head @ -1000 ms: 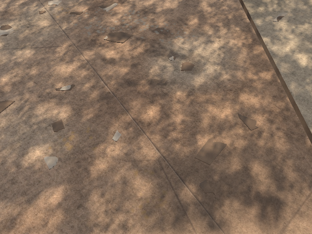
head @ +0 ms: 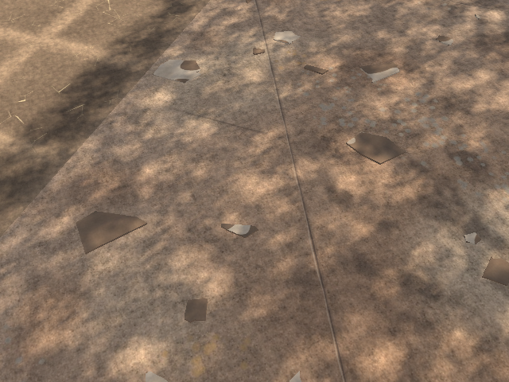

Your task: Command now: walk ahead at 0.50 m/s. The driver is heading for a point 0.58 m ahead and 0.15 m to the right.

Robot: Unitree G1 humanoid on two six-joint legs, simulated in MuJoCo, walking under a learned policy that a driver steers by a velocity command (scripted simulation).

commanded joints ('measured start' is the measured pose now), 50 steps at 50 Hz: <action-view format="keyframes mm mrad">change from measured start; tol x32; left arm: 1 -18 177 38 -49 -13 -7 8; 50 -192 151 41 -154 17 43 24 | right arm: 1 -112 -28 0 -89 3 -24 9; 12 278 -190 -69 -7 -11 -29 7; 50 10 -67 -17 84 -8 12 -21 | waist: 1 0 -110 18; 11 -162 226 -396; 20 -65 43 4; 50 -80 -122 -124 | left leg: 1 46 -22 24 -163 147 -14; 7 168 -67 8 -318 93 14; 11 1083 335 -504 -357 -26 267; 18 504 176 -123 -641 21 195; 30 652 199 195 -640 195 149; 34 691 177 273 -287 712 95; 35 563 133 296 -48 659 57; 37 -31 -141 86 579 -515 -48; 38 -91 -77 -25 613 -461 -35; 50 173 -3 22 -30 52 -59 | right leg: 1 -36 -230 149 -109 227 -149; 9 -9 -220 190 204 401 -70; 11 -532 -23 53 821 -320 35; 13 -692 -98 137 1002 -315 33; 31 -549 -153 -14 389 109 -2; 35 -3 1 -90 309 46 -109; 37 455 -437 811 96 123 -388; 50 -80 -212 84 37 673 -169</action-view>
